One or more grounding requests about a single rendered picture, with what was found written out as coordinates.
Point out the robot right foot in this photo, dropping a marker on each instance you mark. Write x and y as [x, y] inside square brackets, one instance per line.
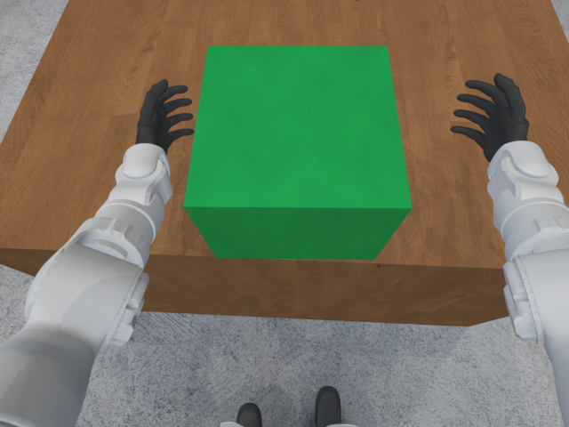
[328, 407]

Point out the robot right forearm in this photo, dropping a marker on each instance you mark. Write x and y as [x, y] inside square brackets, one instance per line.
[528, 208]

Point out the carton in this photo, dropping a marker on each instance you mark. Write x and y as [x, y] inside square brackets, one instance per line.
[297, 153]

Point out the left robot hand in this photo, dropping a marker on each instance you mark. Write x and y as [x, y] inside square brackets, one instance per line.
[153, 125]

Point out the robot foot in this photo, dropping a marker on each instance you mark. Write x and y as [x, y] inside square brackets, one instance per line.
[328, 407]
[249, 415]

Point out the right robot hand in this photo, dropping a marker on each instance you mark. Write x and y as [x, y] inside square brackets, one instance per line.
[507, 113]

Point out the robot left forearm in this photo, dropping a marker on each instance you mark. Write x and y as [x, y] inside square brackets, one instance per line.
[127, 223]

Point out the robot left foot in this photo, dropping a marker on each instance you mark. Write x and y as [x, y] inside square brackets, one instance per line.
[249, 415]

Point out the robot left upper arm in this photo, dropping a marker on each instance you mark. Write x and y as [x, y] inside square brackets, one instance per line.
[90, 300]

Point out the pedestal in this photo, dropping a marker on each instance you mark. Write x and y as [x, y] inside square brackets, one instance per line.
[443, 266]

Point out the robot right upper arm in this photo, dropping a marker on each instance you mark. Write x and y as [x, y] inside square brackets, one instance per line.
[537, 298]

